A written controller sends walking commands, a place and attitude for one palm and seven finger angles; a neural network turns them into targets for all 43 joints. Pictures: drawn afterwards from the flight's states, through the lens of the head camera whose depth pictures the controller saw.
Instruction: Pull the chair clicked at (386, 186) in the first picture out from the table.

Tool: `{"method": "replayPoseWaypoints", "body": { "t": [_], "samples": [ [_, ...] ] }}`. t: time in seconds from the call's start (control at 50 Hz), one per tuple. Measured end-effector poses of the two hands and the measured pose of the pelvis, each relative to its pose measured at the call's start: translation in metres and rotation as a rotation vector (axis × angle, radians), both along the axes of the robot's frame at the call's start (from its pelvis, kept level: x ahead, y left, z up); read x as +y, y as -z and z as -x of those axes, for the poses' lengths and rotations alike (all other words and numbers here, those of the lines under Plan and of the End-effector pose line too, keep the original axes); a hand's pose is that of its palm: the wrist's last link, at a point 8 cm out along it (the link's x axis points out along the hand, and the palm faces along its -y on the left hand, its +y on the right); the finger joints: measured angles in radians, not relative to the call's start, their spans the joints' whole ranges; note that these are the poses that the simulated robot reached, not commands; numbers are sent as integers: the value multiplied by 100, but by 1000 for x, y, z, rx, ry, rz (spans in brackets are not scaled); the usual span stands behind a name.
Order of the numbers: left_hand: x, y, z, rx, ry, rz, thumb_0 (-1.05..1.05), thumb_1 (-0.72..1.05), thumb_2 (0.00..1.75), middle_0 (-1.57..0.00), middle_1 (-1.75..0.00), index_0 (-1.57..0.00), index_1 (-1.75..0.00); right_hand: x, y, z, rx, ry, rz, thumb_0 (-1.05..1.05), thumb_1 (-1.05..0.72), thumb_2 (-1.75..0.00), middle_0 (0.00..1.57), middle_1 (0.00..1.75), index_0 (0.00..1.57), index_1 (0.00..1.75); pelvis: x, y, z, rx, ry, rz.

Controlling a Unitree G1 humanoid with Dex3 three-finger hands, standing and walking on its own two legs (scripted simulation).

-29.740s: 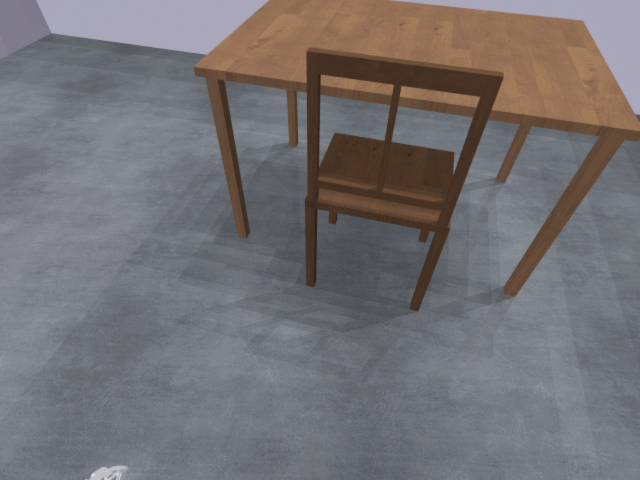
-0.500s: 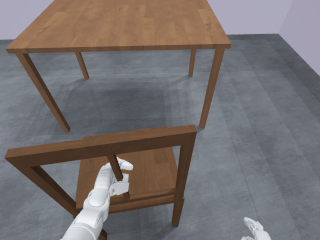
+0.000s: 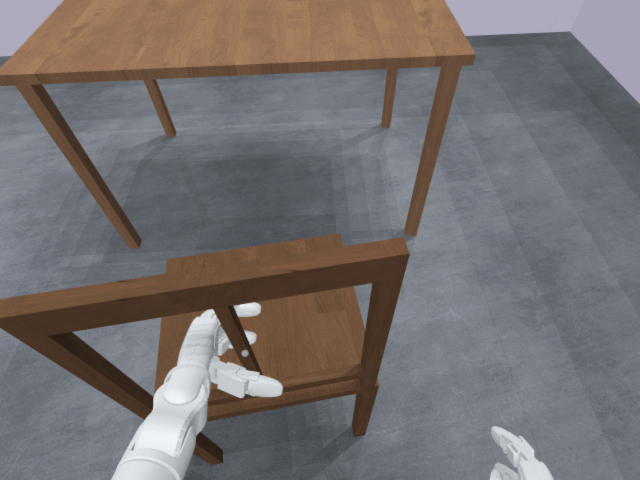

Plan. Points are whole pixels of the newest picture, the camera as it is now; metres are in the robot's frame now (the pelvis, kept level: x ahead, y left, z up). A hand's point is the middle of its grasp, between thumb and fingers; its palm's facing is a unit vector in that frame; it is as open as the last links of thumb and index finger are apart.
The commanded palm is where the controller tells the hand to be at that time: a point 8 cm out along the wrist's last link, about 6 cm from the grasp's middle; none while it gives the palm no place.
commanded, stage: open the thumb and straighten the fingers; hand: left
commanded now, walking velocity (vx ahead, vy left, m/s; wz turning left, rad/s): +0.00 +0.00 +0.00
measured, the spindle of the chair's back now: (244, 352) +0.30 +0.12 -0.07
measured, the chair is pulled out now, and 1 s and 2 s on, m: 0.58 0.58 0.58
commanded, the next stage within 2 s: draw the fingers out of the gap in 0.30 s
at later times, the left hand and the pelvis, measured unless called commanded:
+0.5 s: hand (238, 362) +0.28 +0.12 -0.04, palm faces -0.06 -0.99 -0.15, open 17.4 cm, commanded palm +0.25 +0.17 -0.02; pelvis +0.01 +0.00 -0.01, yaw +1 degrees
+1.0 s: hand (225, 434) +0.19 +0.12 -0.04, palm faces -0.04 -0.99 -0.17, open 17.5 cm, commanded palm +0.17 +0.18 -0.02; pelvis +0.00 +0.00 -0.02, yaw +3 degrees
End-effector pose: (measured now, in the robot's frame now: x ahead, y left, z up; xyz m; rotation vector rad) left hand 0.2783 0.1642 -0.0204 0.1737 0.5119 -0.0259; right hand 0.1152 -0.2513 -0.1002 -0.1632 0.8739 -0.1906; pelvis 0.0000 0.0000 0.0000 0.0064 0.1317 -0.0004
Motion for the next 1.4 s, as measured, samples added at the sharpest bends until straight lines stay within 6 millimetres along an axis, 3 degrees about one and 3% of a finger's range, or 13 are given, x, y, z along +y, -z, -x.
{"method": "replayPoseWaypoints", "body": {
  "t": [0.12, 0.26, 0.4, 0.52, 0.66, 0.78, 1.04, 1.3, 1.4],
  "samples": [
    [-3, 1, 2, 1, 8, 16, -1, -49, 22, -24, -73, -25, -75, 7, 0, -18, -42, -25, -4, 1, -90, -90, 20, 30, 20, 30, 1, 4, -6, 12, -5, 1],
    [12, 1, 0, 4, -20, -14, -1, -53, 20, -10, -29, -10, -30, 10, -3, -34, -74, -46, 4, 1, -90, -90, 20, 30, 21, 30, 0, 7, -10, 21, -13, 4],
    [4, 1, 4, 12, 5, 10, -1, -54, 20, -3, -8, -3, -8, 11, -2, -41, -89, -65, 10, 1, -90, -90, 20, 30, 21, 30, 1, 10, -12, 27, -25, 9],
    [10, 1, 16, 12, -18, 1, -1, -54, 20, -1, -2, -1, -3, 9, -6, -40, -102, -55, 15, 1, -90, -90, 20, 30, 21, 30, -1, 11, -12, 28, -18, 6],
    [20, -1, 55, 26, -33, -14, -1, -54, 20, 0, 0, -1, -1, 10, -8, -43, -137, -68, 15, 2, -90, -90, 20, 30, 21, 30, -2, 13, -12, 22, -27, 10],
    [13, 1, 82, 42, -22, -1, -1, -54, 20, 0, 0, 0, -1, 14, -11, -50, -191, -96, 28, 2, -90, -90, 20, 30, 21, 30, -1, 17, -6, 16, -41, 13],
    [13, 1, 106, 43, -33, -8, -1, -54, 20, 0, 0, -1, 0, 24, -12, -51, -243, -112, 14, 2, -90, -90, 20, 30, 21, 30, -4, 22, 3, 11, -46, 12],
    [15, -3, 150, 66, -62, 12, -1, -54, 20, 0, 0, 0, 0, 21, -13, -53, -269, -74, 26, 2, -90, -90, 20, 30, 21, 30, -2, 27, 0, 21, -51, 19],
    [19, -21, 153, -121, -134, 126, -1, -54, 20, 0, 0, -1, 0, 24, -10, -56, -304, -91, 33, 2, -90, -90, 20, 30, 21, 30, -2, 34, 4, 33, -53, 25]
  ]
}}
